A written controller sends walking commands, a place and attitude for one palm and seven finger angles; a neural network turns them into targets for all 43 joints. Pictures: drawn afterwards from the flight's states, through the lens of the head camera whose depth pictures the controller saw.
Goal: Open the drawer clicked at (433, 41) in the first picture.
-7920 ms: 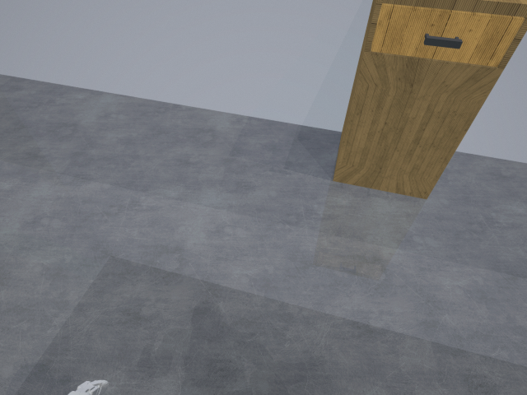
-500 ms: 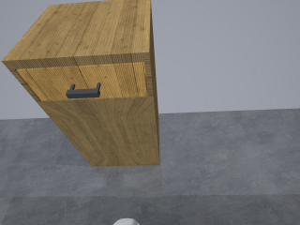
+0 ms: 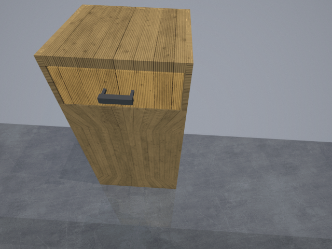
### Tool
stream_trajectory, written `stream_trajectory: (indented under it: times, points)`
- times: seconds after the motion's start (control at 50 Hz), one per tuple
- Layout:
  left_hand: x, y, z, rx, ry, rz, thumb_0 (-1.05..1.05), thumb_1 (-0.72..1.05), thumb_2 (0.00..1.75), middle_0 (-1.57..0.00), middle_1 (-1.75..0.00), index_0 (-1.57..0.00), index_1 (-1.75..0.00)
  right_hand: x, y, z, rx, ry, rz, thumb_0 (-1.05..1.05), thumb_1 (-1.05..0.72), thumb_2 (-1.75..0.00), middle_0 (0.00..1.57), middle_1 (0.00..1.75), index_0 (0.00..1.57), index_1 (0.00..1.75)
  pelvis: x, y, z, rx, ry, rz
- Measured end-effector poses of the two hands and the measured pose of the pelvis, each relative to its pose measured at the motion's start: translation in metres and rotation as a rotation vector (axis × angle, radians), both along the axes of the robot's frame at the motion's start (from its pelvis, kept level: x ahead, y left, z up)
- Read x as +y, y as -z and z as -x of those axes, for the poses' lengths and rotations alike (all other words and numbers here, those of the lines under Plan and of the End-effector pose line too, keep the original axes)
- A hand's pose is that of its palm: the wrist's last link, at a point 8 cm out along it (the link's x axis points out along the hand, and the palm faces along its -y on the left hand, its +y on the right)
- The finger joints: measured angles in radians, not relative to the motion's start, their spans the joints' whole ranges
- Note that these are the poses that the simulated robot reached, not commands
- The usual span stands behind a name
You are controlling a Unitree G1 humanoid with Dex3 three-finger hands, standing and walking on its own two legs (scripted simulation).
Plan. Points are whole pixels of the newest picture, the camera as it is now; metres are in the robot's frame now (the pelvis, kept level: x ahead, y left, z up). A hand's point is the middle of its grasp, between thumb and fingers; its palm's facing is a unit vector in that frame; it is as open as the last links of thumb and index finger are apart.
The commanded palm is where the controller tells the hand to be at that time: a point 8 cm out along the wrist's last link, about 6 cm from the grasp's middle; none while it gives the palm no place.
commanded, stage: come to a stop and stand still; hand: left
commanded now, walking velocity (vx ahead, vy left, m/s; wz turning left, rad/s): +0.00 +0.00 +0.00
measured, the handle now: (117, 95) +0.57 +0.23 +0.02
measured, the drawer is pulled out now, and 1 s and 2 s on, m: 0.00 0.00 0.00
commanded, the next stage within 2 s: look again from close up in 0.20 s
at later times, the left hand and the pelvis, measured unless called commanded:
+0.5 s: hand out of the picture +0.02 +0.19 -0.17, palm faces +0.01 -0.97 -0.23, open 7.3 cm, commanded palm none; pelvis +0.01 +0.01 +0.00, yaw +0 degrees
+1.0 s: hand out of the picture +0.06 +0.17 -0.15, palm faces -0.07 -0.94 -0.34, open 7.3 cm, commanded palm +0.12 +0.22 -0.06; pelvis +0.01 -0.01 -0.01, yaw -2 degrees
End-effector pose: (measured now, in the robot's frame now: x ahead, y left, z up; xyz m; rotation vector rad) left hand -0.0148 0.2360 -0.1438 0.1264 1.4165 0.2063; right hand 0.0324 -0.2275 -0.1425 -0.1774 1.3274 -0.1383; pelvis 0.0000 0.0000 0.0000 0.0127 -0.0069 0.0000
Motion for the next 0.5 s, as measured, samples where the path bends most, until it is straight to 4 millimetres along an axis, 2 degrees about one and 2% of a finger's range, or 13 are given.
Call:
stream_trajectory:
  times: [0.16,0.3,0.5]
  points:
    - [-0.016,0.001,-0.009,0.009,0.03,0.039,0.01,0.91,0.89,-0.2,-0.29,-0.2,-0.3,0.008,0.001,0.024,0.052,0.038,-0.016,0.0,-0.92,-0.89,0.2,0.3,0.2,0.3,0.004,-0.003,-0.003,-0.003,0.008,0.011]
    - [-0.014,0.001,-0.018,0.003,0.036,0.031,0.02,0.93,0.89,-0.2,-0.29,-0.2,-0.3,0.018,0.001,0.046,0.111,0.06,-0.034,0.0,-0.91,-0.89,0.2,0.3,0.2,0.3,0.003,-0.004,-0.007,-0.002,0.009,0.013]
    - [-0.003,-0.003,-0.028,-0.043,0.07,-0.017,0.01,0.92,0.89,-0.2,-0.29,-0.2,-0.3,0.028,0.016,0.041,0.044,0.05,-0.076,0.0,-0.91,-0.89,0.2,0.3,0.2,0.3,0.008,0.005,-0.007,-0.007,0.007,0.013]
